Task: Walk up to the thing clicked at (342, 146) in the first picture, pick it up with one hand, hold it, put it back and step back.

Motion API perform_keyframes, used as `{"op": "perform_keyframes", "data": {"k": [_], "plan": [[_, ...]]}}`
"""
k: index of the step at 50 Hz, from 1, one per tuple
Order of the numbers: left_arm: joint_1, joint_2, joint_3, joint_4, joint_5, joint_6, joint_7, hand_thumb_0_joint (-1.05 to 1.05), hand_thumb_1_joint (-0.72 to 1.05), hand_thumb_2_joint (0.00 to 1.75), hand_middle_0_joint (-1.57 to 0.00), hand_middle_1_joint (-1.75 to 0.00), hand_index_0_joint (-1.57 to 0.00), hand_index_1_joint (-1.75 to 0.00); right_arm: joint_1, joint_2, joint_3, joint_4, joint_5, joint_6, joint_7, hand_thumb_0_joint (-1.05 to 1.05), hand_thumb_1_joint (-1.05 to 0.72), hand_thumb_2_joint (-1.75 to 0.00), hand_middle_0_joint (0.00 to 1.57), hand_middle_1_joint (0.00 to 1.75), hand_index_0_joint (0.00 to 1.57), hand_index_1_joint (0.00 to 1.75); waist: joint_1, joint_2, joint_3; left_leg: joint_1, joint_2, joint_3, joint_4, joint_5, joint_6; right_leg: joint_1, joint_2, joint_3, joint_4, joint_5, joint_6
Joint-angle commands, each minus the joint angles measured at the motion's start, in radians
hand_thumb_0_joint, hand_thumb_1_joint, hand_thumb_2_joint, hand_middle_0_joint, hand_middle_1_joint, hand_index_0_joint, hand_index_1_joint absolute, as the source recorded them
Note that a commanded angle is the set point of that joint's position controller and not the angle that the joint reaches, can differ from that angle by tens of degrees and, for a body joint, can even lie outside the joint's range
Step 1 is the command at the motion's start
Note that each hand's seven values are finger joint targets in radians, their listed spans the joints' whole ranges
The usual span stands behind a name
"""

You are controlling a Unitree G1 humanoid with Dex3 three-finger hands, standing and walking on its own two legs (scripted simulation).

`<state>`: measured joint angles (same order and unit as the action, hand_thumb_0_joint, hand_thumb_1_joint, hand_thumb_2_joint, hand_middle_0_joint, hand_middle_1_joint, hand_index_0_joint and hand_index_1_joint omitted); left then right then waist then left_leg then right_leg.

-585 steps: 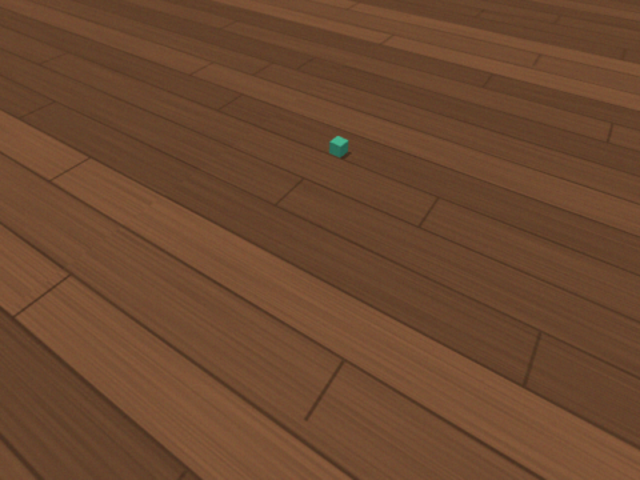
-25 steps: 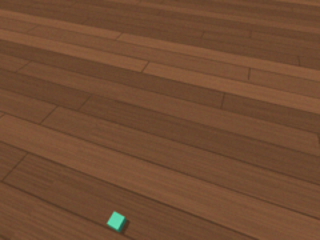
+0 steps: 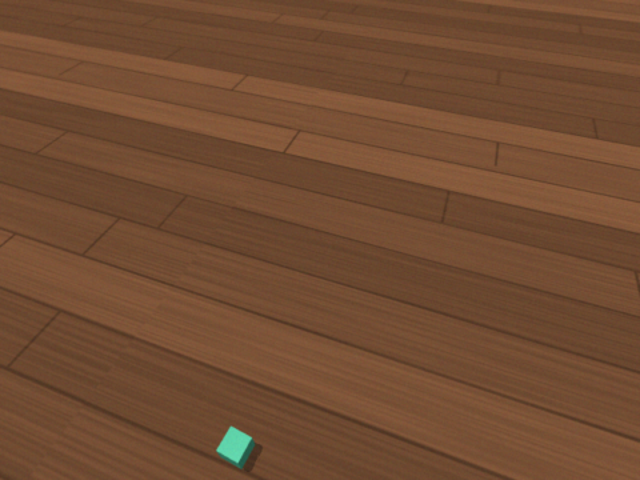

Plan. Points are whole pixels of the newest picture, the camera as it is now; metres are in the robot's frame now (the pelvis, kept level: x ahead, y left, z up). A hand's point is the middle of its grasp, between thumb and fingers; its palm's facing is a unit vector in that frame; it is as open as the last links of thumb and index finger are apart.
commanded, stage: stand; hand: left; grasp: from above
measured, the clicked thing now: (236, 447) +0.37 +0.24 -0.75
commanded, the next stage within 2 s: rise first in 0.72 s
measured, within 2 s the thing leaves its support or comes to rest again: neither
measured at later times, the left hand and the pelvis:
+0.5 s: hand out of the picture +0.06 +0.25 -0.16, palm faces -0.03 -0.94 -0.34, open 7.4 cm; pelvis +0.00 +0.00 +0.00, yaw +0 degrees
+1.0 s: hand out of the picture +0.13 +0.25 -0.17, palm faces +0.02 -0.94 -0.33, open 8.1 cm; pelvis -0.02 +0.00 -0.01, yaw +0 degrees
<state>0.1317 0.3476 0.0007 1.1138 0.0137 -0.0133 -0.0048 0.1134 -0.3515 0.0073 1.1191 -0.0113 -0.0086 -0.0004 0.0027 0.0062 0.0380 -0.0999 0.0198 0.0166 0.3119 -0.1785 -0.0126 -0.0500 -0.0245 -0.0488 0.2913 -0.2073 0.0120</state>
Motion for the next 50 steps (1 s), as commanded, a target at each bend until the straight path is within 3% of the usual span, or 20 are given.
{"op": "perform_keyframes", "data": {"k": [1,5,17,40,41,42,43,44,45,47,49,50], "plan": [[-0.035,0.218,0.042,-0.056,-0.001,-0.015,0.015,0.00,0.90,0.90,-0.20,-0.30,-0.20,-0.30,-0.032,-0.210,-0.040,-0.058,-0.001,-0.020,-0.011,0.00,-0.90,-0.90,0.20,0.30,0.20,0.30,-0.002,-0.001,-0.041,0.006,0.119,-0.092,-0.045,0.171,0.033,-0.019,-0.124,0.094,-0.044,0.161,-0.026],[-0.031,0.217,0.042,-0.051,-0.002,-0.015,0.014,0.00,0.90,0.90,-0.20,-0.30,-0.20,-0.30,-0.040,-0.211,-0.043,-0.056,-0.001,-0.021,-0.009,0.00,-0.90,-0.90,0.20,0.30,0.20,0.30,0.001,-0.003,-0.032,0.004,0.117,-0.099,-0.050,0.144,0.028,-0.039,-0.119,0.094,-0.053,0.112,-0.026],[-0.027,0.213,0.038,-0.053,0.000,-0.016,0.014,0.00,0.90,0.90,-0.20,-0.30,-0.20,-0.30,-0.033,-0.215,-0.042,-0.052,-0.001,-0.025,-0.010,0.00,-0.90,-0.90,0.20,0.30,0.20,0.30,0.002,0.003,-0.063,0.018,0.121,-0.093,-0.035,0.196,0.032,-0.025,-0.125,0.100,-0.036,0.182,-0.026],[-0.025,0.214,0.037,-0.050,-0.003,-0.017,0.015,0.00,0.90,0.90,-0.20,-0.30,-0.20,-0.30,-0.038,-0.211,-0.039,-0.053,0.000,-0.025,-0.008,0.00,-0.90,-0.90,0.20,0.30,0.20,0.30,0.002,0.002,-0.044,0.014,0.117,-0.088,-0.038,0.179,0.030,-0.035,-0.124,0.102,-0.044,0.176,-0.023],[-0.027,0.220,0.038,-0.053,-0.001,-0.016,0.015,0.00,0.83,0.95,-0.17,-0.32,-0.15,-0.33,-0.035,-0.208,-0.040,-0.056,0.001,-0.025,-0.009,0.00,-0.88,-0.90,0.20,0.30,0.20,0.30,0.000,-0.003,-0.053,0.020,0.122,-0.090,-0.039,0.185,0.032,-0.029,-0.124,0.099,-0.034,0.175,-0.027],[-0.378,0.058,0.042,-0.404,-0.058,-0.111,0.032,0.00,0.77,0.89,-0.25,-0.40,-0.23,-0.41,-0.024,-0.051,0.004,-0.336,0.074,-0.072,-0.030,0.00,-0.94,-0.91,0.20,0.30,0.20,0.30,-0.124,0.030,0.025,-0.104,-0.018,0.030,0.028,0.027,0.023,-0.278,0.021,0.033,0.050,0.108,-0.020],[-0.497,0.098,0.056,-0.337,-0.056,-0.104,0.038,0.00,0.69,0.83,-0.26,-0.48,-0.25,-0.49,0.031,-0.077,-0.004,-0.275,0.074,-0.067,-0.039,0.00,-0.90,-0.90,0.20,0.30,0.20,0.30,-0.095,0.005,-0.020,-0.094,-0.022,0.022,0.046,0.011,0.024,-0.233,0.016,0.020,0.061,0.084,-0.022],[-0.349,0.148,0.094,-0.174,-0.039,-0.063,0.043,0.00,0.61,0.86,-0.23,-0.56,-0.22,-0.57,0.064,-0.100,-0.017,-0.263,0.069,-0.055,-0.045,0.00,-0.90,-0.90,0.20,0.30,0.20,0.30,-0.084,-0.051,-0.015,-0.129,-0.027,0.023,0.078,-0.018,0.030,-0.250,0.022,0.011,0.071,0.038,-0.024],[-0.248,0.176,0.124,-0.080,-0.028,-0.038,0.036,0.00,0.53,0.83,-0.24,-0.64,-0.24,-0.65,0.075,-0.109,-0.030,-0.289,0.070,-0.043,-0.045,0.00,-0.89,-0.90,0.20,0.30,0.20,0.30,-0.045,-0.059,-0.012,-0.170,-0.021,0.029,0.113,0.004,0.030,-0.254,0.026,0.002,0.104,0.037,-0.024],[-0.331,0.268,0.168,-0.150,0.014,-0.045,0.033,0.00,0.37,0.85,-0.23,-0.78,-0.24,-0.77,0.112,-0.107,-0.058,-0.328,0.058,-0.047,-0.057,0.00,-0.95,-0.91,0.20,0.30,0.20,0.30,-0.027,-0.029,-0.165,-0.169,-0.026,0.024,0.171,0.061,0.029,-0.257,0.021,0.016,0.172,0.100,-0.025],[-0.163,0.214,0.179,-0.022,0.075,-0.015,0.014,0.00,0.21,0.85,-0.20,-0.90,-0.23,-0.86,0.154,-0.098,-0.080,-0.358,0.039,-0.052,-0.044,0.00,-1.00,-0.92,0.20,0.30,0.20,0.30,-0.027,-0.043,-0.230,-0.228,-0.029,0.016,0.252,0.115,0.024,-0.284,0.021,0.012,0.253,0.154,-0.028],[-0.120,0.217,0.199,-0.036,0.105,-0.004,0.011,0.00,0.13,0.84,-0.22,-0.91,-0.25,-0.87,0.158,-0.096,-0.093,-0.382,0.031,-0.052,-0.036,0.00,-1.01,-0.93,0.20,0.30,0.20,0.30,0.011,-0.021,-0.284,-0.255,-0.036,0.017,0.287,0.146,0.023,-0.270,0.016,0.016,0.287,0.179,-0.031]]}}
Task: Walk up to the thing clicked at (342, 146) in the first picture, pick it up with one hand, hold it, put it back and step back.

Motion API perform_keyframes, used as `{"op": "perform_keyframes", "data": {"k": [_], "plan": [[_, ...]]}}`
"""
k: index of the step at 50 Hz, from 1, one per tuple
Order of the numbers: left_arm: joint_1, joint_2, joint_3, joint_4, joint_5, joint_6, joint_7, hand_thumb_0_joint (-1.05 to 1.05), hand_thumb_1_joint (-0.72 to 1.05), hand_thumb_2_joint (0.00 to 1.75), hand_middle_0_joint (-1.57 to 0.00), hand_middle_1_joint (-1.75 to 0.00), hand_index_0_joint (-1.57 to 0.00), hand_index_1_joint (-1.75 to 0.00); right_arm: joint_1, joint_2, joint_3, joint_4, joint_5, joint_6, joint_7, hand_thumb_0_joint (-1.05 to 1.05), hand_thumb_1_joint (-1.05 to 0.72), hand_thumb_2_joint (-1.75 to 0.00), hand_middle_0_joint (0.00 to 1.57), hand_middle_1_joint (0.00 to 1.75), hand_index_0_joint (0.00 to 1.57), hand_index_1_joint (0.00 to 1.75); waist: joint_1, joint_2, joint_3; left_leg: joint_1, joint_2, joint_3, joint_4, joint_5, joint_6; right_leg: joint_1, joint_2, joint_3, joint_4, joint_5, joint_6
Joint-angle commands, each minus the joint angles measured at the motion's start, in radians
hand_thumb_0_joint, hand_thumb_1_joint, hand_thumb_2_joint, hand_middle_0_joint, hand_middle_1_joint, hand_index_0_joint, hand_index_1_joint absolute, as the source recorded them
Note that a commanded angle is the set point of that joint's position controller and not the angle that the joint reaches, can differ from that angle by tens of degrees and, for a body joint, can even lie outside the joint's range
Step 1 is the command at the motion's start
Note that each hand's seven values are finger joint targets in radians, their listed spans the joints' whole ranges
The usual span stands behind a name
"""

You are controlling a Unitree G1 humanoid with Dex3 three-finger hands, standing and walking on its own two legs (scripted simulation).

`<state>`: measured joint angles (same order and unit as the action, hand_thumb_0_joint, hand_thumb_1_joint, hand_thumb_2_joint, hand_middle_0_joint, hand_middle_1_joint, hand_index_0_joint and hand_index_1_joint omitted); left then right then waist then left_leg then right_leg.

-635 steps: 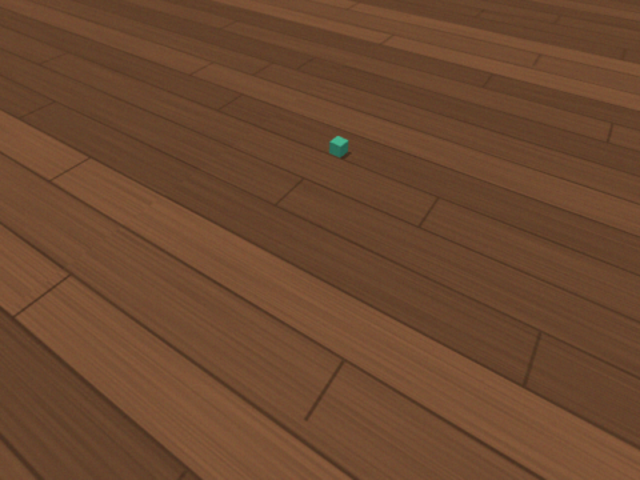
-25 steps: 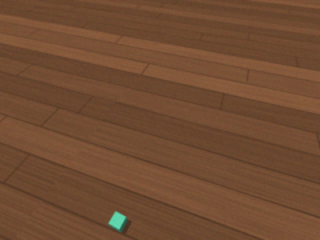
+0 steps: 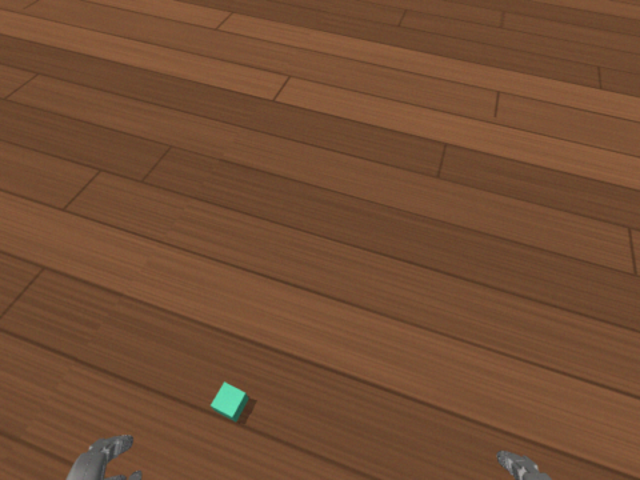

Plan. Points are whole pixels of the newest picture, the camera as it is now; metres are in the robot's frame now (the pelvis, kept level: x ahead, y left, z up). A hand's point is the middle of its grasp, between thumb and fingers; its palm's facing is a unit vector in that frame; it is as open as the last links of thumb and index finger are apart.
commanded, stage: rise first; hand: left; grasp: from above
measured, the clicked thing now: (230, 402) +0.39 +0.23 -0.73
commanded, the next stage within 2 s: none
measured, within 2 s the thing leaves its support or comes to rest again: neither
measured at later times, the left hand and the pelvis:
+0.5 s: hand out of the picture +0.14 +0.27 -0.24, palm faces -0.05 -0.82 -0.57, open 14.0 cm; pelvis -0.01 +0.00 -0.07, yaw -1 degrees
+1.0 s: hand (162, 457) +0.21 +0.30 -0.41, palm faces -0.17 -0.41 -0.90, open 13.6 cm; pelvis -0.06 -0.01 -0.23, yaw -2 degrees
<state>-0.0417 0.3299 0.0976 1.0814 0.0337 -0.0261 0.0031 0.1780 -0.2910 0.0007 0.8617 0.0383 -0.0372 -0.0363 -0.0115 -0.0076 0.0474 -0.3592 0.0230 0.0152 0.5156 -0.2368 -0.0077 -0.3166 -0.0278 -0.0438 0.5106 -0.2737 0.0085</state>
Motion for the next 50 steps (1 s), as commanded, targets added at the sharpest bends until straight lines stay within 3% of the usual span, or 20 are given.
{"op": "perform_keyframes", "data": {"k": [1,2,4,6,8,11,14,17,20,25,30,31,35,37,39,40,41,42,45,50], "plan": [[0.102,0.232,0.123,-0.036,0.097,0.022,0.011,0.00,0.05,0.83,-0.23,-0.92,-0.26,-0.88,0.100,-0.150,-0.093,-0.151,-0.017,-0.023,0.005,0.00,-1.00,-0.92,0.20,0.30,0.20,0.30,0.047,0.026,-0.342,0.017,-0.044,0.021,0.091,0.240,0.010,0.012,0.023,0.013,0.083,0.266,-0.029],[0.088,0.232,0.122,-0.097,0.114,0.037,0.022,0.00,-0.03,0.81,-0.23,-0.93,-0.26,-0.89,0.092,-0.143,-0.096,-0.185,-0.016,-0.025,0.008,0.00,-0.99,-0.92,0.20,0.30,0.20,0.30,0.056,0.051,-0.374,0.030,-0.043,0.024,0.091,0.251,0.007,0.021,0.024,0.011,0.088,0.263,-0.031],[0.059,0.154,0.078,-0.103,0.130,0.090,0.049,0.00,-0.19,0.80,-0.25,-0.95,-0.28,-0.92,0.068,-0.129,-0.086,-0.221,-0.014,-0.027,0.017,0.00,-0.98,-0.92,0.20,0.30,0.20,0.30,0.038,0.061,-0.307,-0.015,-0.038,0.020,0.101,0.216,-0.001,-0.050,0.032,0.005,0.094,0.203,-0.032],[-0.016,0.177,0.086,-0.135,0.150,0.134,0.073,0.00,-0.35,0.81,-0.26,-0.94,-0.28,-0.92,0.039,-0.135,-0.089,-0.265,-0.011,-0.034,0.023,0.00,-1.00,-0.92,0.20,0.30,0.20,0.30,0.023,0.042,-0.252,-0.089,-0.029,0.008,0.137,0.153,-0.002,-0.119,0.037,-0.004,0.118,0.134,-0.032],[-0.009,0.167,0.087,-0.163,0.157,0.162,0.088,0.00,-0.51,0.87,-0.24,-0.97,-0.24,-0.96,0.044,-0.127,-0.088,-0.289,-0.011,-0.044,0.027,0.00,-1.02,-0.93,0.20,0.30,0.20,0.30,0.019,0.023,-0.233,-0.144,-0.022,0.004,0.165,0.071,0.000,-0.183,0.043,-0.004,0.145,0.050,-0.034],[0.006,0.139,0.095,-0.225,0.171,0.179,0.116,0.00,-0.55,0.92,-0.16,-1.03,-0.17,-1.03,0.066,-0.117,-0.087,-0.310,-0.017,-0.069,0.027,0.00,-0.97,-0.92,0.20,0.30,0.20,0.30,0.009,0.010,-0.281,-0.179,-0.014,-0.001,0.232,0.056,0.005,-0.245,0.046,-0.003,0.221,0.030,-0.033],[-0.015,0.170,0.128,-0.296,0.203,0.176,0.161,0.00,-0.60,0.96,-0.14,-1.06,-0.14,-1.06,0.071,-0.113,-0.093,-0.316,-0.029,-0.092,0.028,0.00,-0.97,-0.92,0.20,0.30,0.20,0.30,0.012,0.038,-0.329,-0.235,-0.008,-0.010,0.318,0.081,0.003,-0.314,0.045,0.000,0.319,0.043,-0.034],[0.022,0.149,0.127,-0.363,0.230,0.191,0.193,0.00,-0.61,0.97,-0.14,-1.07,-0.13,-1.07,0.071,-0.102,-0.091,-0.330,-0.033,-0.102,0.022,0.00,-0.96,-0.92,0.20,0.30,0.20,0.30,0.005,0.061,-0.390,-0.245,-0.006,-0.010,0.368,0.096,0.003,-0.368,0.043,0.011,0.373,0.057,-0.034],[0.045,0.149,0.146,-0.432,0.232,0.223,0.214,0.00,-0.61,1.00,-0.12,-1.06,-0.10,-1.08,0.066,-0.104,-0.093,-0.335,-0.036,-0.102,0.014,0.00,-0.92,-0.91,0.20,0.30,0.20,0.30,0.006,0.089,-0.409,-0.269,0.001,-0.022,0.397,0.102,-0.004,-0.415,0.042,0.007,0.414,0.045,-0.037],[0.091,0.107,0.126,-0.478,0.244,0.271,0.236,0.00,-0.60,0.99,-0.10,-1.05,-0.09,-1.07,0.042,-0.090,-0.089,-0.343,-0.041,-0.101,-0.008,0.00,-0.91,-0.90,0.20,0.30,0.20,0.30,-0.003,0.079,-0.442,-0.333,-0.002,-0.025,0.462,0.068,0.000,-0.457,0.042,0.008,0.462,0.027,-0.037],[0.072,0.109,0.122,-0.451,0.300,0.306,0.276,0.00,-0.57,0.97,-0.10,-1.03,-0.09,-1.04,0.024,-0.083,-0.085,-0.335,-0.048,-0.099,-0.022,0.00,-0.90,-0.90,0.20,0.30,0.20,0.30,-0.002,0.051,-0.450,-0.452,-0.010,-0.015,0.551,0.018,0.008,-0.516,0.036,0.009,0.522,0.013,-0.036],[0.017,0.107,0.112,-0.443,0.311,0.305,0.288,0.00,-0.56,0.97,-0.10,-1.03,-0.09,-1.04,0.015,-0.084,-0.083,-0.330,-0.048,-0.102,-0.023,0.00,-0.90,-0.90,0.20,0.30,0.20,0.30,-0.021,0.048,-0.449,-0.480,-0.007,-0.021,0.573,0.012,0.009,-0.555,0.039,0.008,0.547,0.005,-0.037],[-0.135,0.132,0.117,-0.293,0.402,0.285,0.358,0.00,-0.54,0.98,-0.11,-0.99,-0.09,-1.01,-0.017,-0.091,-0.075,-0.298,-0.059,-0.117,-0.024,0.00,-0.88,-0.89,0.20,0.30,0.20,0.30,-0.015,0.055,-0.439,-0.641,-0.003,-0.027,0.693,-0.050,0.003,-0.749,0.037,0.000,0.694,-0.064,-0.042],[-0.175,0.149,0.129,-0.246,0.448,0.278,0.408,0.00,-0.50,0.96,-0.13,-0.97,-0.11,-0.99,-0.028,-0.098,-0.070,-0.286,-0.063,-0.122,-0.020,0.00,-0.87,-0.89,0.20,0.30,0.20,0.30,0.004,0.061,-0.496,-0.698,-0.005,-0.023,0.751,-0.064,0.000,-0.810,0.037,0.003,0.755,-0.076,-0.042],[-0.232,0.113,0.107,-0.213,0.477,0.291,0.463,0.00,-0.48,0.95,-0.16,-0.95,-0.14,-0.97,-0.029,-0.108,-0.068,-0.264,-0.066,-0.125,-0.010,0.00,-0.90,-0.90,0.20,0.30,0.20,0.30,-0.005,0.075,-0.584,-0.722,-0.005,-0.025,0.808,-0.028,-0.003,-0.856,0.041,0.005,0.815,-0.039,-0.045],[-0.298,0.111,0.097,-0.198,0.491,0.301,0.493,0.00,-0.47,0.93,-0.17,-0.96,-0.16,-0.97,-0.028,-0.114,-0.069,-0.250,-0.067,-0.128,-0.005,0.00,-0.92,-0.90,0.20,0.30,0.20,0.30,-0.020,0.078,-0.622,-0.731,-0.002,-0.029,0.837,-0.018,-0.004,-0.888,0.039,0.005,0.845,-0.021,-0.043],[-0.335,0.123,0.102,-0.175,0.503,0.312,0.524,0.00,-0.44,0.92,-0.18,-0.95,-0.17,-0.96,-0.029,-0.121,-0.067,-0.231,-0.071,-0.132,0.002,0.00,-0.92,-0.90,0.20,0.30,0.20,0.30,-0.014,0.076,-0.655,-0.753,0.000,-0.030,0.878,0.015,-0.002,-0.912,0.042,0.006,0.873,0.011,-0.040],[-0.385,0.106,0.091,-0.141,0.508,0.324,0.555,0.00,-0.43,0.91,-0.17,-0.96,-0.17,-0.96,-0.029,-0.122,-0.066,-0.218,-0.078,-0.138,0.009,0.00,-0.91,-0.90,0.20,0.30,0.20,0.30,-0.027,0.063,-0.693,-0.777,0.001,-0.034,0.914,0.026,-0.002,-0.939,0.043,0.002,0.903,0.028,-0.037],[-0.558,0.159,0.117,-0.039,0.538,0.362,0.666,0.00,-0.42,0.92,-0.15,-0.98,-0.14,-0.98,-0.031,-0.130,-0.058,-0.163,-0.102,-0.152,0.024,0.00,-0.89,-0.89,0.20,0.30,0.20,0.30,-0.042,0.058,-0.759,-0.883,0.004,-0.030,1.022,0.012,-0.002,-1.009,0.044,0.003,0.975,0.055,-0.027],[-0.712,0.258,0.202,0.131,0.530,0.414,0.790,0.00,-0.43,0.96,-0.17,-0.96,-0.16,-0.97,-0.052,-0.139,-0.051,-0.116,-0.146,-0.169,0.066,0.00,-0.89,-0.90,0.20,0.30,0.20,0.30,-0.036,0.047,-0.858,-1.031,0.008,-0.015,1.168,-0.073,-0.005,-1.115,0.038,-0.006,1.084,-0.002,-0.019]]}}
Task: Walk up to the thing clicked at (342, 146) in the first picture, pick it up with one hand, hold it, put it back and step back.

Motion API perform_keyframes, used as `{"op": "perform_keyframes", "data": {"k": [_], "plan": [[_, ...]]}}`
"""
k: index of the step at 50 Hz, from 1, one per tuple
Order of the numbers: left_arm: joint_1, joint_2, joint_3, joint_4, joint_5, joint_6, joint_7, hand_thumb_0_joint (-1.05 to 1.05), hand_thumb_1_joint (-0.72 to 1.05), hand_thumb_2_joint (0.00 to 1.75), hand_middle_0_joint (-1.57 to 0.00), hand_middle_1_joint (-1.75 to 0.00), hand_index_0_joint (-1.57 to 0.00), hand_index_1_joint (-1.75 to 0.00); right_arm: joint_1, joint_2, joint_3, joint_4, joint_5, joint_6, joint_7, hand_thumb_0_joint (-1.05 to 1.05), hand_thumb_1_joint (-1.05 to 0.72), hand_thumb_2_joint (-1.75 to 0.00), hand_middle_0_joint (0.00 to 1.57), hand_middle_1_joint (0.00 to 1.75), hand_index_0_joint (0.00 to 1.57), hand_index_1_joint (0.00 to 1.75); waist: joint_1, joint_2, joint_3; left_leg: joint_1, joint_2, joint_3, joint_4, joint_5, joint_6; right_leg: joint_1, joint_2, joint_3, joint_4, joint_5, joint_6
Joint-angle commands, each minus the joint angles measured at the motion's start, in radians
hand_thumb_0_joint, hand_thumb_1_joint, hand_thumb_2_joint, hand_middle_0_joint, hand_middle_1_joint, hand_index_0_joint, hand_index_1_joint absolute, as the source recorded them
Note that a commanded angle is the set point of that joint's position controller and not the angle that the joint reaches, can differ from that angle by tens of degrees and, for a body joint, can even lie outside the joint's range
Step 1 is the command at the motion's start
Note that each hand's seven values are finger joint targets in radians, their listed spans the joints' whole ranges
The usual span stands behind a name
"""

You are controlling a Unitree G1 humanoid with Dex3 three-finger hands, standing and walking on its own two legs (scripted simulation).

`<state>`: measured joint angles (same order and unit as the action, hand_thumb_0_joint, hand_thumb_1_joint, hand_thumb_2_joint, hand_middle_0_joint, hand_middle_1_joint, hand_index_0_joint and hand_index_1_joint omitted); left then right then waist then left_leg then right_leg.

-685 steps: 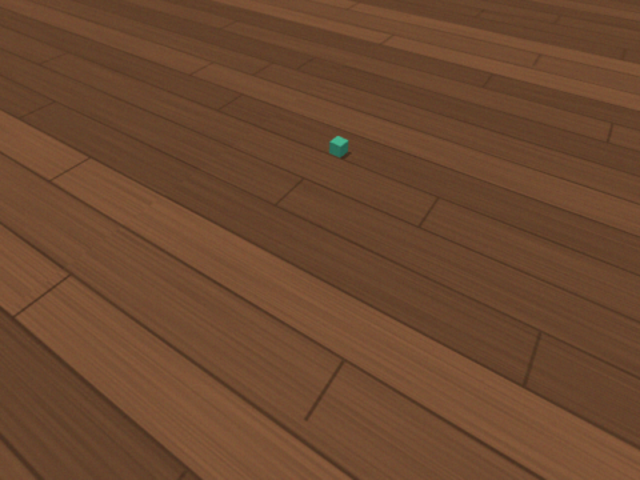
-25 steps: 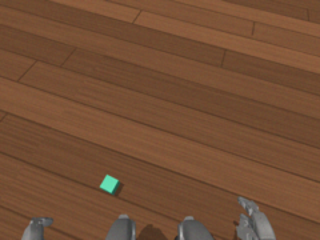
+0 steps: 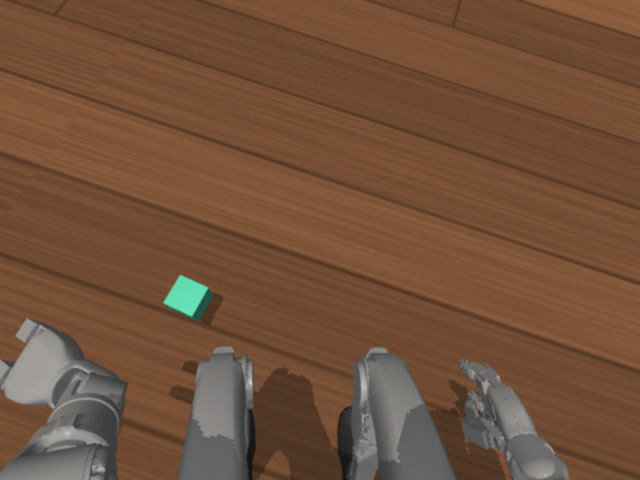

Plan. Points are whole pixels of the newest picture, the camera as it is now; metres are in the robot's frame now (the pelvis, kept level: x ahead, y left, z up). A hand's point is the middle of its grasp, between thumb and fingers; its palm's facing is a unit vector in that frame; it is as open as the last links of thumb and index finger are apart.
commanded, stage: rise first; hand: left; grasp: from above
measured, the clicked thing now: (189, 298) +0.43 +0.26 -0.50
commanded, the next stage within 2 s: none
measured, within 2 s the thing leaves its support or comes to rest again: neither
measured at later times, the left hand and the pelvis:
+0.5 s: hand (133, 328) +0.34 +0.30 -0.30, palm faces -0.06 -0.48 -0.88, open 13.3 cm; pelvis -0.05 +0.01 -0.15, yaw -4 degrees
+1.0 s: hand (153, 314) +0.37 +0.30 -0.37, palm faces -0.08 -0.47 -0.88, open 13.8 cm; pelvis -0.04 +0.01 -0.19, yaw -6 degrees
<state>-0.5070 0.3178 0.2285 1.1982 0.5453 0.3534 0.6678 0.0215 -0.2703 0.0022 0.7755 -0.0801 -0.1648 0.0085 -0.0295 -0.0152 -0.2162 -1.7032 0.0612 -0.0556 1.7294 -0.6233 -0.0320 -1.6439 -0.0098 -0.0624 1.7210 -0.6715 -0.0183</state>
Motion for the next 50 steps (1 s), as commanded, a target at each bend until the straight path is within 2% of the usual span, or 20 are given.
{"op": "perform_keyframes", "data": {"k": [1,4,5,7,8,11,16,18,20,22,23,25,28,30,32,36,41,45,47,50], "plan": [[-0.280,0.302,0.092,0.019,0.011,0.042,0.135,0.00,-0.41,0.94,-0.18,-0.95,-0.17,-0.97,0.098,-0.157,-0.053,-0.023,-0.036,-0.042,0.032,0.00,-0.89,-0.90,0.20,0.30,0.20,0.30,0.000,0.089,-0.610,0.299,-0.029,0.063,-0.024,0.293,0.018,0.199,0.017,0.018,-0.114,0.368,0.007],[-0.356,0.350,0.117,0.037,0.004,0.073,0.145,0.00,-0.36,0.92,-0.22,-0.90,-0.21,-0.92,0.065,-0.145,-0.055,-0.022,-0.053,-0.039,0.073,0.00,-0.89,-0.90,0.20,0.30,0.20,0.30,0.016,0.137,-0.643,0.277,-0.020,0.071,0.020,0.222,0.013,0.140,0.020,0.026,-0.086,0.273,0.005],[-0.380,0.380,0.118,0.038,0.007,0.081,0.139,0.00,-0.36,0.92,-0.24,-0.88,-0.22,-0.90,0.046,-0.146,-0.054,-0.020,-0.059,-0.039,0.088,0.00,-0.89,-0.90,0.20,0.30,0.20,0.30,0.013,0.145,-0.641,0.243,-0.021,0.070,0.035,0.196,0.016,0.124,0.020,0.035,-0.080,0.225,0.005],[-0.386,0.368,0.115,0.077,0.006,0.095,0.128,0.00,-0.34,0.92,-0.27,-0.81,-0.24,-0.85,0.041,-0.144,-0.062,-0.008,-0.063,-0.037,0.113,0.00,-0.89,-0.90,0.20,0.30,0.20,0.30,0.005,0.156,-0.628,0.204,-0.019,0.067,0.062,0.155,0.018,0.064,0.030,0.024,-0.060,0.161,0.000],[-0.420,0.389,0.121,0.077,0.010,0.098,0.123,0.00,-0.32,0.89,-0.27,-0.81,-0.25,-0.84,0.043,-0.143,-0.062,-0.002,-0.063,-0.037,0.122,0.00,-0.89,-0.90,0.20,0.30,0.20,0.30,0.000,0.166,-0.616,0.178,-0.018,0.064,0.076,0.121,0.020,0.040,0.032,0.024,-0.048,0.119,0.000],[-0.517,0.412,0.101,0.091,0.019,0.095,0.106,0.00,-0.33,0.90,-0.26,-0.80,-0.23,-0.83,0.028,-0.151,-0.056,0.019,-0.064,-0.044,0.149,0.00,-0.89,-0.89,0.20,0.30,0.20,0.30,-0.040,0.159,-0.583,0.096,-0.016,0.053,0.124,0.047,0.029,-0.059,0.042,0.017,-0.016,0.014,-0.002],[-0.677,0.380,0.061,0.125,-0.013,0.055,0.066,0.00,-0.38,0.94,-0.20,-0.85,-0.19,-0.87,0.116,-0.191,-0.071,0.101,-0.053,-0.081,0.180,0.00,-0.88,-0.89,0.20,0.30,0.20,0.30,-0.131,0.147,-0.523,0.036,-0.012,0.022,0.180,-0.063,0.033,-0.184,0.048,-0.004,0.053,-0.072,0.003],[-0.697,0.399,0.071,0.172,-0.025,0.041,0.049,0.00,-0.42,0.98,-0.17,-0.89,-0.15,-0.91,0.152,-0.204,-0.069,0.117,-0.047,-0.095,0.190,0.00,-0.88,-0.89,0.20,0.30,0.20,0.30,-0.140,0.123,-0.506,-0.012,-0.018,0.016,0.202,-0.082,0.036,-0.194,0.050,-0.009,0.075,-0.085,0.006],[-0.701,0.437,0.097,0.203,-0.027,0.037,0.035,0.00,-0.42,0.97,-0.14,-0.94,-0.14,-0.95,0.158,-0.212,-0.062,0.115,-0.039,-0.109,0.199,0.00,-0.88,-0.89,0.20,0.30,0.20,0.30,-0.130,0.161,-0.503,0.016,-0.020,0.003,0.202,-0.108,0.036,-0.249,0.042,-0.020,0.109,-0.082,0.002],[-0.740,0.442,0.099,0.225,-0.024,0.038,0.028,0.00,-0.44,0.99,-0.14,-0.94,-0.13,-0.96,0.191,-0.223,-0.064,0.139,-0.036,-0.115,0.209,0.00,-0.88,-0.89,0.20,0.30,0.20,0.30,-0.131,0.186,-0.503,0.024,-0.020,-0.010,0.196,-0.122,0.032,-0.278,0.040,-0.033,0.136,-0.074,0.000],[-0.746,0.473,0.126,0.248,-0.013,0.039,0.031,0.00,-0.46,1.00,-0.12,-0.97,-0.11,-0.98,0.197,-0.234,-0.065,0.131,-0.032,-0.118,0.213,0.00,-0.88,-0.89,0.20,0.30,0.20,0.30,-0.117,0.210,-0.511,0.039,-0.019,-0.014,0.194,-0.116,0.030,-0.291,0.035,-0.039,0.149,-0.055,-0.001],[-0.723,0.492,0.147,0.296,0.007,0.057,0.034,0.00,-0.48,1.02,-0.09,-0.99,-0.09,-1.00,0.194,-0.241,-0.059,0.117,-0.026,-0.119,0.222,0.00,-0.88,-0.89,0.20,0.30,0.20,0.30,-0.101,0.233,-0.500,0.074,-0.015,-0.022,0.191,-0.086,0.025,-0.328,0.031,-0.053,0.182,-0.003,-0.005],[-0.732,0.507,0.173,0.348,0.048,0.076,0.050,0.00,-0.50,1.02,-0.09,-0.98,-0.08,-0.99,0.208,-0.267,-0.065,0.122,-0.027,-0.113,0.232,0.00,-0.89,-0.90,0.20,0.30,0.20,0.30,-0.103,0.265,-0.488,0.063,-0.011,-0.034,0.198,-0.048,0.019,-0.357,0.026,-0.064,0.237,0.056,-0.009],[-0.754,0.513,0.181,0.359,0.065,0.075,0.061,0.00,-0.49,1.02,-0.09,-0.97,-0.08,-0.99,0.215,-0.257,-0.057,0.119,-0.032,-0.108,0.239,0.00,-0.89,-0.89,0.20,0.30,0.20,0.30,-0.112,0.256,-0.471,0.023,-0.009,-0.015,0.235,-0.018,0.024,-0.347,0.032,-0.059,0.241,0.077,-0.008],[-0.788,0.522,0.181,0.368,0.088,0.065,0.071,0.00,-0.48,1.00,-0.10,-0.97,-0.09,-0.98,0.238,-0.255,-0.053,0.122,-0.042,-0.109,0.249,0.00,-0.88,-0.89,0.20,0.30,0.20,0.30,-0.153,0.218,-0.459,-0.026,-0.011,-0.001,0.279,0.017,0.034,-0.330,0.034,-0.055,0.247,0.110,-0.002],[-0.806,0.533,0.196,0.395,0.070,0.036,0.078,0.00,-0.47,0.99,-0.11,-0.99,-0.10,-1.00,0.284,-0.261,-0.049,0.135,-0.057,-0.118,0.270,0.00,-0.89,-0.89,0.20,0.30,0.20,0.30,-0.185,0.153,-0.445,-0.106,-0.015,0.017,0.345,0.042,0.046,-0.269,0.042,-0.052,0.242,0.115,0.011],[-0.790,0.569,0.258,0.422,0.043,0.025,0.088,0.00,-0.51,1.02,-0.09,-1.02,-0.08,-1.03,0.328,-0.270,-0.044,0.134,-0.061,-0.120,0.292,0.00,-0.89,-0.90,0.20,0.30,0.20,0.30,-0.172,0.165,-0.507,-0.124,-0.015,0.051,0.400,0.127,0.045,-0.158,0.051,-0.045,0.242,0.200,0.021],[-0.845,0.660,0.300,0.353,0.070,0.028,0.084,0.00,-0.50,1.00,-0.08,-1.02,-0.08,-1.03,0.335,-0.285,-0.041,0.133,-0.068,-0.111,0.300,0.00,-0.89,-0.90,0.20,0.30,0.20,0.30,-0.169,0.209,-0.560,-0.100,-0.008,0.045,0.422,0.156,0.044,-0.145,0.055,-0.061,0.281,0.239,0.018],[-0.849,0.691,0.305,0.341,0.088,0.033,0.086,0.00,-0.50,1.01,-0.08,-1.02,-0.08,-1.03,0.318,-0.293,-0.042,0.131,-0.069,-0.104,0.300,0.00,-0.89,-0.90,0.20,0.30,0.20,0.30,-0.167,0.240,-0.550,-0.097,-0.006,0.039,0.420,0.125,0.044,-0.170,0.059,-0.068,0.290,0.209,0.014],[-0.840,0.691,0.290,0.317,0.113,0.039,0.084,0.00,-0.52,1.03,-0.08,-1.00,-0.07,-1.01,0.304,-0.283,-0.038,0.132,-0.074,-0.095,0.304,0.00,-0.89,-0.90,0.20,0.30,0.20,0.30,-0.178,0.275,-0.523,-0.077,-0.002,0.036,0.426,0.124,0.042,-0.194,0.059,-0.079,0.302,0.212,0.011]]}}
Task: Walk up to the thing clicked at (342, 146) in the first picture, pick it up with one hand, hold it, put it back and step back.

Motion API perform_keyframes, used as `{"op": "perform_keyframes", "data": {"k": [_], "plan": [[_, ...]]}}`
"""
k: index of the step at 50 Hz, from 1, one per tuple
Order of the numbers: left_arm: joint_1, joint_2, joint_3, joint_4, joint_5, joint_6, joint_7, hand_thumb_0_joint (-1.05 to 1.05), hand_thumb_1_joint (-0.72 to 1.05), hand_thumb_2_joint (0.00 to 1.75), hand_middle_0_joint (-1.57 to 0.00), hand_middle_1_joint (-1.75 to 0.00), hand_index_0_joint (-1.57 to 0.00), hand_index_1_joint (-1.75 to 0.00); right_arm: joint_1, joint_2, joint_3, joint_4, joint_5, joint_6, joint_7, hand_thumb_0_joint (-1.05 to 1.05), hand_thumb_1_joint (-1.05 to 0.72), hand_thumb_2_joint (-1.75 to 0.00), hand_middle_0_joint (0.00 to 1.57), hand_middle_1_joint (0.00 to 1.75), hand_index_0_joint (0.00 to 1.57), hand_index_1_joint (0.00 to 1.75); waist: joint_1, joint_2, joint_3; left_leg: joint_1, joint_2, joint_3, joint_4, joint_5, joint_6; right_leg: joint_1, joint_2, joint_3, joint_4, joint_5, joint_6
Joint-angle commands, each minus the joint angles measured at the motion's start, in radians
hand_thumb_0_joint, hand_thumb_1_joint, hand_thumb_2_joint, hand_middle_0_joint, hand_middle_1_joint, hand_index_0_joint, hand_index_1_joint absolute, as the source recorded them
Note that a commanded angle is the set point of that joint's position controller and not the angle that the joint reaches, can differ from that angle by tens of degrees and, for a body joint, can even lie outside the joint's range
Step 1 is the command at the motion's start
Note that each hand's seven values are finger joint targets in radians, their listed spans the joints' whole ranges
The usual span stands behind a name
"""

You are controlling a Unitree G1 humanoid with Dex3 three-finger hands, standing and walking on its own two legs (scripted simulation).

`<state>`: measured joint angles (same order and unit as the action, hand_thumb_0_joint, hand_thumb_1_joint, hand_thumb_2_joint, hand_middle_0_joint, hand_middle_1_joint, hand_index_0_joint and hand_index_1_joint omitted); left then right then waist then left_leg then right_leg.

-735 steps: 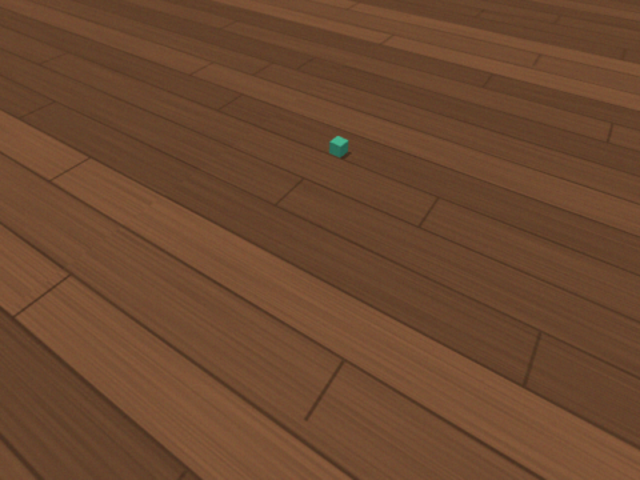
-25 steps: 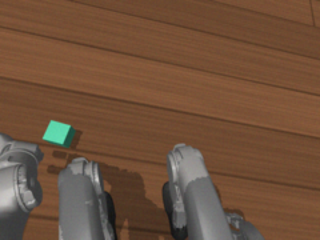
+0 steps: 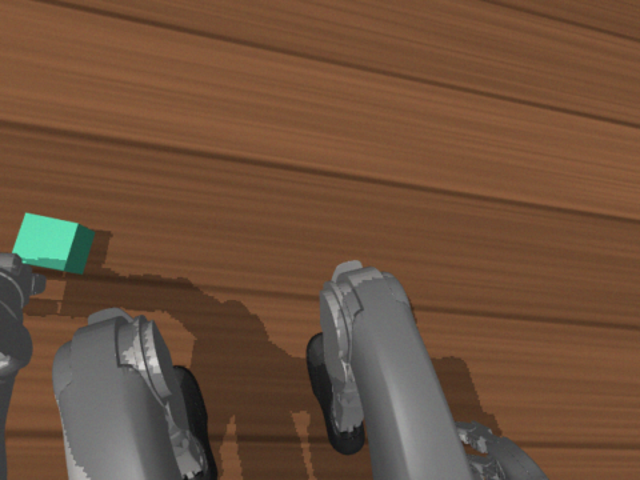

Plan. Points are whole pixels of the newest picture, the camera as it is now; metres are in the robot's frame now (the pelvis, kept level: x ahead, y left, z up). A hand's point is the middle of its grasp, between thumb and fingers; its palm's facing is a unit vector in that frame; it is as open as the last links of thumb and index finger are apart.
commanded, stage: rise first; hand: left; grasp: from above
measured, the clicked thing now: (55, 245) +0.44 +0.30 -0.31
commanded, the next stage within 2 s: none
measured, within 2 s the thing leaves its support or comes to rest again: neither
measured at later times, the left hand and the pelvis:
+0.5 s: hand out of the picture +0.39 +0.34 -0.19, palm faces -0.04 -0.45 -0.89, open 14.0 cm; pelvis +0.00 +0.00 -0.01, yaw -2 degrees
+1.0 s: hand out of the picture +0.41 +0.34 -0.20, palm faces -0.05 -0.43 -0.90, open 14.1 cm; pelvis +0.00 +0.01 -0.02, yaw -3 degrees
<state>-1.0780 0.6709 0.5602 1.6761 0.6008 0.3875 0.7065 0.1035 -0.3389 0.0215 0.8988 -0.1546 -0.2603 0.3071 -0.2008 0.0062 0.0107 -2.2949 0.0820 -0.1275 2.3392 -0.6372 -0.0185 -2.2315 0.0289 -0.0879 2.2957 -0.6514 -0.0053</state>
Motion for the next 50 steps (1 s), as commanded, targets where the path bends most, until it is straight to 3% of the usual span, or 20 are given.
{"op": "perform_keyframes", "data": {"k": [1,5,6,7,9,15,19,22,24,26,28,29,30,31,37,40,41,47,49,50], "plan": [[-0.262,0.339,-0.036,-0.170,0.053,0.006,0.045,0.00,-0.53,1.03,-0.09,-1.00,-0.07,-1.02,0.211,-0.218,-0.060,0.012,-0.002,0.003,0.005,0.00,-0.90,-0.90,0.20,0.30,0.20,0.30,0.002,0.246,-0.765,0.497,-0.023,0.106,-0.186,0.130,0.031,0.408,0.023,-0.054,-0.271,0.187,0.000],[-0.184,0.288,-0.037,-0.129,0.049,0.009,0.048,0.00,-0.56,1.05,-0.08,-0.98,-0.05,-1.01,0.222,-0.217,-0.064,0.015,-0.001,0.010,0.014,0.00,-0.90,-0.90,0.20,0.30,0.20,0.30,0.002,0.243,-0.736,0.475,-0.023,0.093,-0.186,0.133,0.027,0.389,0.027,-0.067,-0.257,0.190,-0.001],[-0.171,0.256,-0.036,-0.106,0.037,0.012,0.050,0.00,-0.56,1.06,-0.08,-0.97,-0.05,-1.00,0.232,-0.219,-0.063,0.012,0.005,0.011,0.014,0.00,-0.89,-0.90,0.20,0.30,0.20,0.30,-0.006,0.233,-0.720,0.491,-0.020,0.084,-0.191,0.125,0.023,0.364,0.030,-0.073,-0.262,0.181,-0.004],[-0.189,0.242,-0.070,-0.110,0.035,0.015,0.042,0.00,-0.55,1.05,-0.08,-0.98,-0.05,-1.02,0.227,-0.218,-0.061,0.017,0.001,0.013,0.016,0.00,-0.90,-0.90,0.20,0.30,0.20,0.30,-0.023,0.234,-0.681,0.484,-0.020,0.074,-0.190,0.122,0.026,0.340,0.026,-0.077,-0.256,0.180,-0.004],[-0.183,0.232,-0.066,-0.111,0.017,0.017,0.033,0.00,-0.54,1.03,-0.08,-1.00,-0.06,-1.02,0.249,-0.231,-0.060,0.012,0.003,0.010,0.021,0.00,-0.89,-0.90,0.20,0.30,0.20,0.30,-0.034,0.212,-0.679,0.498,-0.016,0.064,-0.182,0.148,0.025,0.342,0.030,-0.080,-0.252,0.207,-0.004],[-0.245,0.267,-0.073,-0.138,0.007,0.004,0.040,0.00,-0.52,1.02,-0.08,-1.00,-0.07,-1.02,0.240,-0.236,-0.033,0.019,-0.005,0.003,0.035,0.00,-0.89,-0.90,0.20,0.30,0.20,0.30,-0.039,0.218,-0.641,0.462,-0.016,0.048,-0.181,0.111,0.027,0.326,0.029,-0.085,-0.236,0.177,-0.006],[-0.258,0.316,-0.052,-0.129,0.028,0.008,0.055,0.00,-0.52,1.02,-0.08,-1.00,-0.07,-1.02,0.225,-0.253,-0.033,0.019,-0.014,0.001,0.038,0.00,-0.90,-0.90,0.20,0.30,0.20,0.30,-0.032,0.267,-0.643,0.483,-0.019,0.049,-0.185,0.077,0.025,0.301,0.024,-0.087,-0.228,0.139,-0.013],[-0.265,0.304,-0.076,-0.109,0.037,0.015,0.052,0.00,-0.53,1.03,-0.09,-0.99,-0.07,-1.01,0.222,-0.258,-0.024,0.008,-0.018,0.001,0.043,0.00,-0.90,-0.90,0.20,0.30,0.20,0.30,-0.048,0.271,-0.637,0.485,-0.018,0.049,-0.174,0.071,0.025,0.296,0.027,-0.086,-0.229,0.133,-0.014],[-0.282,0.347,-0.039,-0.138,0.040,0.008,0.065,0.00,-0.53,1.02,-0.09,-0.98,-0.07,-1.00,0.222,-0.261,-0.026,0.013,-0.017,0.002,0.045,0.00,-0.90,-0.90,0.20,0.30,0.20,0.30,-0.039,0.266,-0.653,0.446,-0.021,0.062,-0.162,0.072,0.030,0.337,0.030,-0.082,-0.240,0.134,-0.009],[-0.270,0.318,-0.067,-0.114,0.046,0.011,0.071,0.00,-0.54,1.03,-0.09,-0.97,-0.06,-1.00,0.219,-0.255,-0.022,0.011,-0.021,-0.003,0.049,0.00,-0.90,-0.90,0.20,0.30,0.20,0.30,-0.055,0.261,-0.631,0.435,-0.024,0.061,-0.157,0.059,0.033,0.323,0.027,-0.084,-0.241,0.118,-0.007],[-0.248,0.316,-0.051,-0.088,0.041,0.015,0.072,0.00,-0.55,1.04,-0.09,-0.97,-0.06,-1.00,0.225,-0.265,-0.026,0.007,-0.017,-0.005,0.052,0.00,-0.90,-0.90,0.20,0.30,0.20,0.30,-0.047,0.255,-0.653,0.449,-0.021,0.058,-0.156,0.075,0.030,0.338,0.032,-0.087,-0.245,0.129,-0.006],[-0.286,0.327,-0.049,-0.120,0.029,0.011,0.074,0.00,-0.54,1.03,-0.09,-0.97,-0.06,-1.00,0.236,-0.259,-0.022,0.015,-0.024,-0.005,0.055,0.00,-0.90,-0.90,0.20,0.30,0.20,0.30,-0.066,0.246,-0.641,0.438,-0.023,0.058,-0.146,0.089,0.033,0.345,0.028,-0.084,-0.244,0.148,-0.001],[-0.284,0.343,-0.030,-0.127,0.025,0.010,0.078,0.00,-0.54,1.03,-0.09,-0.97,-0.06,-1.00,0.241,-0.269,-0.026,0.025,-0.021,-0.007,0.057,0.00,-0.90,-0.90,0.20,0.30,0.20,0.30,-0.055,0.235,-0.643,0.426,-0.023,0.052,-0.152,0.084,0.033,0.345,0.028,-0.092,-0.239,0.142,0.000],[-0.247,0.320,-0.032,-0.078,0.020,0.014,0.080,0.00,-0.55,1.04,-0.09,-0.96,-0.06,-1.00,0.242,-0.271,-0.026,0.023,-0.020,-0.007,0.059,0.00,-0.90,-0.90,0.20,0.30,0.20,0.30,-0.055,0.234,-0.637,0.437,-0.021,0.052,-0.154,0.089,0.029,0.349,0.029,-0.094,-0.239,0.150,-0.002],[-0.257,0.346,-0.027,-0.079,0.014,0.020,0.072,0.00,-0.56,1.05,-0.09,-0.96,-0.05,-1.00,0.256,-0.267,-0.005,0.023,-0.017,-0.008,0.072,0.00,-0.90,-0.90,0.20,0.30,0.20,0.30,-0.057,0.224,-0.654,0.416,-0.022,0.060,-0.129,0.138,0.033,0.393,0.039,-0.090,-0.239,0.203,0.006],[-0.257,0.337,-0.070,-0.044,0.036,0.033,0.061,0.00,-0.54,1.03,-0.08,-1.00,-0.06,-1.02,0.227,-0.281,-0.012,0.015,-0.021,-0.007,0.073,0.00,-0.90,-0.90,0.20,0.30,0.20,0.30,-0.064,0.248,-0.616,0.423,-0.023,0.053,-0.133,0.104,0.036,0.353,0.038,-0.093,-0.232,0.172,0.001],[-0.305,0.360,-0.058,-0.126,0.036,0.027,0.060,0.00,-0.54,1.02,-0.09,-0.99,-0.06,-1.02,0.243,-0.270,-0.004,0.028,-0.021,-0.007,0.076,0.00,-0.90,-0.90,0.20,0.30,0.20,0.30,-0.069,0.258,-0.614,0.448,-0.019,0.043,-0.141,0.111,0.033,0.340,0.035,-0.104,-0.225,0.182,0.001],[-0.264,0.320,-0.082,-0.089,0.048,0.029,0.073,0.00,-0.54,1.02,-0.09,-1.00,-0.06,-1.02,0.230,-0.295,-0.022,0.027,-0.020,-0.018,0.087,0.00,-0.90,-0.90,0.20,0.30,0.20,0.30,-0.082,0.297,-0.598,0.474,-0.020,0.029,-0.157,0.068,0.029,0.309,0.033,-0.117,-0.213,0.152,-0.008],[-0.272,0.304,-0.088,-0.090,0.035,0.029,0.070,0.00,-0.55,1.03,-0.09,-0.99,-0.06,-1.02,0.235,-0.289,-0.017,0.022,-0.020,-0.016,0.090,0.00,-0.90,-0.90,0.20,0.30,0.20,0.30,-0.082,0.287,-0.604,0.486,-0.018,0.025,-0.157,0.071,0.025,0.300,0.033,-0.116,-0.212,0.148,-0.012],[-0.292,0.318,-0.066,-0.143,0.024,0.021,0.074,0.00,-0.56,1.04,-0.09,-0.98,-0.05,-1.01,0.255,-0.276,-0.006,0.037,-0.017,-0.017,0.091,0.00,-0.90,-0.90,0.20,0.30,0.20,0.30,-0.072,0.307,-0.633,0.508,-0.015,0.021,-0.162,0.085,0.022,0.308,0.034,-0.118,-0.211,0.160,-0.013]]}}
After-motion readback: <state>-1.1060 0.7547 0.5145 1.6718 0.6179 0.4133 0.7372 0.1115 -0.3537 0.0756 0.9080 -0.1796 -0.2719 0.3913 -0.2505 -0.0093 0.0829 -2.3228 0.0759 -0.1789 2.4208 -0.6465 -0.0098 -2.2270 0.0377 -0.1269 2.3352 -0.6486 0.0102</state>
